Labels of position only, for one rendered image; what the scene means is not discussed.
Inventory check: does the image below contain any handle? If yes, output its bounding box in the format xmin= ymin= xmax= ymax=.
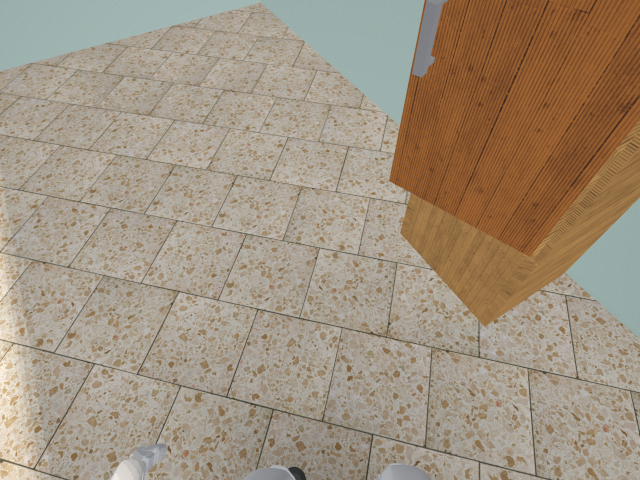
xmin=412 ymin=0 xmax=448 ymax=77

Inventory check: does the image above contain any cupboard door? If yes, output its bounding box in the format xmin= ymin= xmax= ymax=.
xmin=389 ymin=0 xmax=640 ymax=257

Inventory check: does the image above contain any robot left hand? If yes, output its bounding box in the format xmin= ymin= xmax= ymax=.
xmin=110 ymin=443 xmax=167 ymax=480

